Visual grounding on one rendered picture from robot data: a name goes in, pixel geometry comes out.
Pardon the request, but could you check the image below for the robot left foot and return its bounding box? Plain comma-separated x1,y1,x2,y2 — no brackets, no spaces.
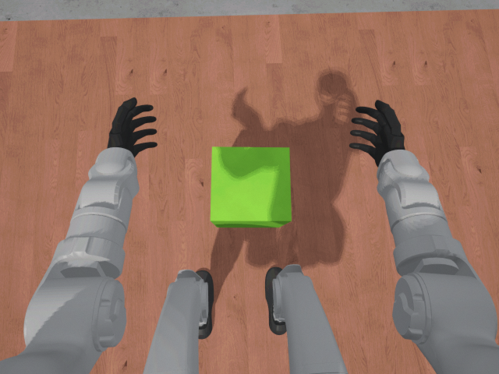
196,270,214,339

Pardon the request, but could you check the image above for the robot right upper arm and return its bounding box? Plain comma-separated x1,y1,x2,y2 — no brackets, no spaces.
392,272,499,374

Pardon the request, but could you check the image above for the robot left upper arm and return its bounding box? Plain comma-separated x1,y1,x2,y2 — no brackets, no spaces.
0,277,126,374

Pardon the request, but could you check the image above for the right robot hand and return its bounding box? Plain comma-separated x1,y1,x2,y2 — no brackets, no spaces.
349,100,405,167

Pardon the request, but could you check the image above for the left robot forearm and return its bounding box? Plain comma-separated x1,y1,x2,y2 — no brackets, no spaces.
23,147,140,345

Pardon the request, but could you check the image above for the right robot forearm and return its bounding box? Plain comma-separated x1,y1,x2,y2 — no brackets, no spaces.
377,150,497,338

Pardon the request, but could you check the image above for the carton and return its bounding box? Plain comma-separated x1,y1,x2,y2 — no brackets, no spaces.
211,146,292,228

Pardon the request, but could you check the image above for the left robot hand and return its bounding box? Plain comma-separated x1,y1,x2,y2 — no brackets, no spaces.
107,97,157,157

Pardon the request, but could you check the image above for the right robot shin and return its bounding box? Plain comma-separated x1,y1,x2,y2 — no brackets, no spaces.
273,264,313,322

